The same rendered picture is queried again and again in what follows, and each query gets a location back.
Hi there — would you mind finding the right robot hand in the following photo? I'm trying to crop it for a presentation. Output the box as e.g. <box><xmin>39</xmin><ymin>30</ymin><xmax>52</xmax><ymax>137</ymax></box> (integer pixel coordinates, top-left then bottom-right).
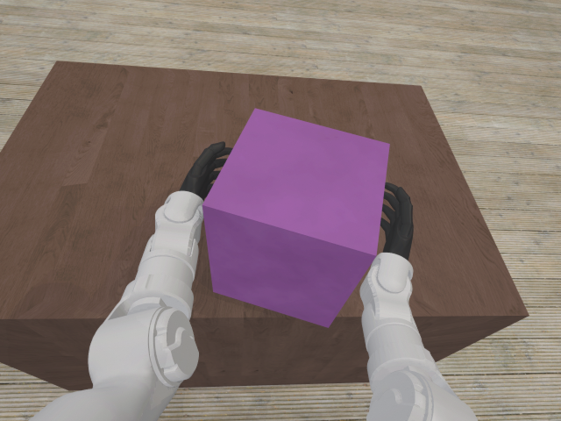
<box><xmin>380</xmin><ymin>182</ymin><xmax>414</xmax><ymax>260</ymax></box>

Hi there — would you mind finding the carton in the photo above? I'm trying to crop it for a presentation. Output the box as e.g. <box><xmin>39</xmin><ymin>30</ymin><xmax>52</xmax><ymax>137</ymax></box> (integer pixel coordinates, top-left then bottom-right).
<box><xmin>202</xmin><ymin>108</ymin><xmax>390</xmax><ymax>328</ymax></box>

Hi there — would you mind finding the left robot upper arm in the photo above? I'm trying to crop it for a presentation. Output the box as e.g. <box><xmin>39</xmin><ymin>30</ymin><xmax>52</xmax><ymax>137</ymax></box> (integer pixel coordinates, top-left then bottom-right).
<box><xmin>28</xmin><ymin>306</ymin><xmax>199</xmax><ymax>421</ymax></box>

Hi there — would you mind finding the robot right forearm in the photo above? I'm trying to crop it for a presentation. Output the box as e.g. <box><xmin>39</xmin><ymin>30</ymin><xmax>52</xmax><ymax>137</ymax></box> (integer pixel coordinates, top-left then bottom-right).
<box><xmin>359</xmin><ymin>253</ymin><xmax>459</xmax><ymax>399</ymax></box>

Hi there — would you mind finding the robot left forearm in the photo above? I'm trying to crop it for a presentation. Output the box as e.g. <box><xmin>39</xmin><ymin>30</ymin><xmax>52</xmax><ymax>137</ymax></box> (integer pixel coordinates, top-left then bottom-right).
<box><xmin>89</xmin><ymin>191</ymin><xmax>203</xmax><ymax>383</ymax></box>

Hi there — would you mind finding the pedestal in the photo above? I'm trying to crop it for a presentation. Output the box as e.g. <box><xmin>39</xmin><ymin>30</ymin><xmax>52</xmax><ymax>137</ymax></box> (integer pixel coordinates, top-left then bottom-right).
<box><xmin>0</xmin><ymin>61</ymin><xmax>529</xmax><ymax>391</ymax></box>

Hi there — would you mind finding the right robot upper arm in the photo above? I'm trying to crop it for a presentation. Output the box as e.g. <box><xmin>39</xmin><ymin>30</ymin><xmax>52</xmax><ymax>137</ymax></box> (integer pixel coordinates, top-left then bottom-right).
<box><xmin>366</xmin><ymin>370</ymin><xmax>478</xmax><ymax>421</ymax></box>

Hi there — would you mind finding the left robot hand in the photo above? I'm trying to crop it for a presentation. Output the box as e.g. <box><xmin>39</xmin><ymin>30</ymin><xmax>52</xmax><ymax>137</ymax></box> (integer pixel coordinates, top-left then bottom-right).
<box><xmin>179</xmin><ymin>141</ymin><xmax>233</xmax><ymax>201</ymax></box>

